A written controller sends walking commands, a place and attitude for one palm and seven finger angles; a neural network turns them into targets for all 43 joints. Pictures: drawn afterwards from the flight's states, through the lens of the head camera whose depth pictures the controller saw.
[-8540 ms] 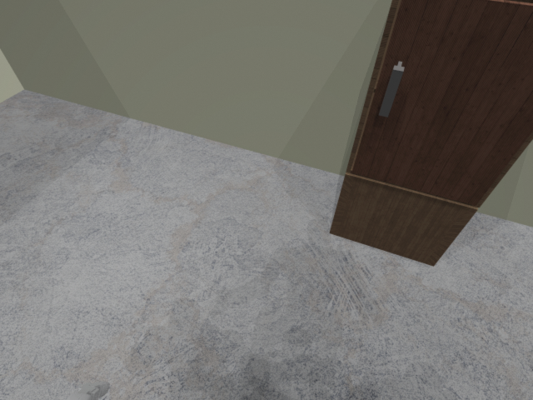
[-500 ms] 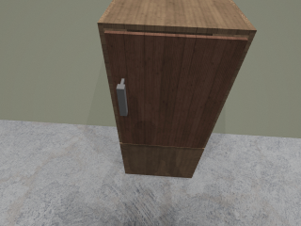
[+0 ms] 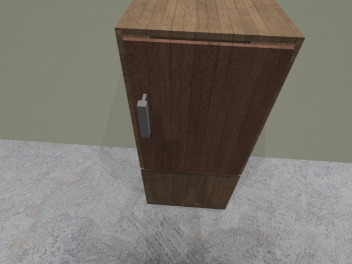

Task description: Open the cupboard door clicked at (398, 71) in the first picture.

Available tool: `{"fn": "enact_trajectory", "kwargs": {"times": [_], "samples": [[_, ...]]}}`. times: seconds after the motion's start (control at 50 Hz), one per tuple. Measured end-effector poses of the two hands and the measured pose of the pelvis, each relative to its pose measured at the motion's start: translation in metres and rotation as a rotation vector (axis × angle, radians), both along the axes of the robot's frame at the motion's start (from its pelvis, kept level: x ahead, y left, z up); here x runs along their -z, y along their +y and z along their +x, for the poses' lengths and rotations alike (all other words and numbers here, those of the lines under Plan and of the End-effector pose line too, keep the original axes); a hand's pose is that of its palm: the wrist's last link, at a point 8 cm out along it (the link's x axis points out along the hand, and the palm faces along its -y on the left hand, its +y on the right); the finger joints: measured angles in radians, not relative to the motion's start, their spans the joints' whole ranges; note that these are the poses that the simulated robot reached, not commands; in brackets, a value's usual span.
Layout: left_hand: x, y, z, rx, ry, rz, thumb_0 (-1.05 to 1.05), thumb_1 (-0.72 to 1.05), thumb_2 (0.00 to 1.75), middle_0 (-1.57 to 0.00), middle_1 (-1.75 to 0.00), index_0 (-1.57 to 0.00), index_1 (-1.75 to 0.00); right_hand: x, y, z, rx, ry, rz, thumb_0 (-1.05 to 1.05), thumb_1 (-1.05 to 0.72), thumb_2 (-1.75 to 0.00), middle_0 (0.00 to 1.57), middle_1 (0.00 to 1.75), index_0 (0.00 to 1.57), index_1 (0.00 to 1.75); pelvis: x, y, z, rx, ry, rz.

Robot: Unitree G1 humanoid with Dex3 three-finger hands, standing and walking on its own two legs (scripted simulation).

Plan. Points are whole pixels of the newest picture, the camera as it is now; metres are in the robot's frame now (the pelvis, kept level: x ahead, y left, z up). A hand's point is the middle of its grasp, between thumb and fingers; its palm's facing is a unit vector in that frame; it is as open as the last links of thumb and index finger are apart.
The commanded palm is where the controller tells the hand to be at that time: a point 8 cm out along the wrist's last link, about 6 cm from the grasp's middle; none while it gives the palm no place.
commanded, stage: shuffle to correct the standing spot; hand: left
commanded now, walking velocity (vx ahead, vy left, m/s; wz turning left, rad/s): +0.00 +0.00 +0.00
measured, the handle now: (145, 115) +0.54 +0.13 +0.00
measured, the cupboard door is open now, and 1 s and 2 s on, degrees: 0 0 0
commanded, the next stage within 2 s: come to a stop and stand still in 0.30 s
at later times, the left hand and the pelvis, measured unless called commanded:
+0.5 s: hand out of the picture +0.02 +0.15 -0.19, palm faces -0.04 -0.98 -0.21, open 7.4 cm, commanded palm none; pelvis +0.01 -0.04 -0.01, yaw -3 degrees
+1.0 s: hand out of the picture -0.01 +0.14 -0.19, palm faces +0.08 -0.98 -0.17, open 7.4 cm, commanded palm none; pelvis -0.01 -0.03 -0.01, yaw +0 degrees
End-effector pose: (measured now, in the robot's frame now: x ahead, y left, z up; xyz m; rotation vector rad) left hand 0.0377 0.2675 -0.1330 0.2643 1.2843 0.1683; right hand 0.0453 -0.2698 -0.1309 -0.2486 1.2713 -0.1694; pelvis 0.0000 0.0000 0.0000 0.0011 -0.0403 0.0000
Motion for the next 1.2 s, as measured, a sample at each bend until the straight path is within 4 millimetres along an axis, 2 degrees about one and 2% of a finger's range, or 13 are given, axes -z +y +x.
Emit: {"fn": "enact_trajectory", "kwargs": {"times": [0.16, 0.26, 0.42, 0.56, 0.68, 0.8, 0.94, 1.08, 1.2], "samples": [[0.000, -0.004, 0.006, 0.001, 0.002, -0.001, 0.01, 0.91, 0.90, -0.20, -0.30, -0.20, -0.30, 0.002, 0.001, 0.002, 0.004, 0.008, 0.007, 0.01, -0.91, -0.90, 0.20, 0.30, 0.20, 0.30, 0.000, -0.002, 0.005, 0.003, 0.003, 0.000], [0.004, -0.014, 0.004, -0.004, 0.028, -0.017, 0.01, 0.91, 0.90, -0.20, -0.30, -0.20, -0.30, 0.005, 0.007, -0.001, 0.021, 0.017, 0.019, 0.01, -0.91, -0.90, 0.20, 0.30, 0.20, 0.30, 0.000, -0.005, 0.009, 0.010, 0.008, 0.002], [0.017, -0.050, -0.010, -0.006, 0.104, -0.073, 0.01, 0.91, 0.90, -0.20, -0.30, -0.20, -0.30, 0.016, 0.014, -0.024, 0.088, 0.068, 0.055, 0.01, -0.91, -0.90, 0.20, 0.30, 0.20, 0.30, 0.006, -0.022, 0.012, 0.033, 0.010, 0.017], [0.019, -0.090, -0.020, -0.021, 0.113, -0.071, 0.01, 0.91, 0.90, -0.20, -0.30, -0.20, -0.30, 0.033, -0.008, -0.055, 0.149, 0.145, 0.091, 0.01, -0.91, -0.90, 0.20, 0.30, 0.20, 0.30, 0.013, -0.052, 0.012, 0.037, -0.002, 0.012], [0.014, -0.112, -0.024, -0.057, 0.064, -0.082, 0.01, 0.91, 0.90, -0.20, -0.30, -0.20, -0.30, 0.029, -0.023, -0.064, 0.126, 0.184, 0.095, 0.01, -0.91, -0.90, 0.20, 0.30, 0.20, 0.30, 0.008, -0.064, 0.007, 0.014, 0.001, 0.006], [0.013, -0.110, -0.033, -0.084, 0.043, -0.082, 0.01, 0.92, 0.90, -0.20, -0.30, -0.20, -0.30, 0.025, -0.023, -0.059, 0.097, 0.156, 0.090, 0.01, -0.91, -0.90, 0.19, 0.29, 0.20, 0.30, 0.006, -0.063, -0.003, 0.008, 0.004, 0.003], [0.021, -0.093, -0.050, -0.111, 0.044, -0.106, 0.01, 0.91, 0.90, -0.20, -0.30, -0.20, -0.30, 0.021, 0.001, -0.056, 0.071, 0.102, 0.092, 0.01, -0.91, -0.90, 0.19, 0.29, 0.20, 0.30, 0.007, -0.046, -0.012, 0.004, 0.009, -0.014], [0.028, -0.073, -0.061, -0.106, 0.082, -0.140, 0.01, 0.91, 0.90, -0.20, -0.30, -0.20, -0.30, 0.015, 0.038, -0.082, 0.095, 0.125, 0.101, 0.01, -0.91, -0.90, 0.20, 0.29, 0.20, 0.30, 0.005, -0.024, -0.010, 0.007, 0.010, -0.009], [0.027, -0.072, -0.066, -0.094, 0.140, -0.144, 0.01, 0.91, 0.90, -0.20, -0.30, -0.20, -0.30, 0.020, 0.057, -0.097, 0.134, 0.185, 0.127, 0.01, -0.91, -0.90, 0.20, 0.30, 0.20, 0.30, 0.007, -0.018, -0.002, 0.018, 0.019, 0.013]]}}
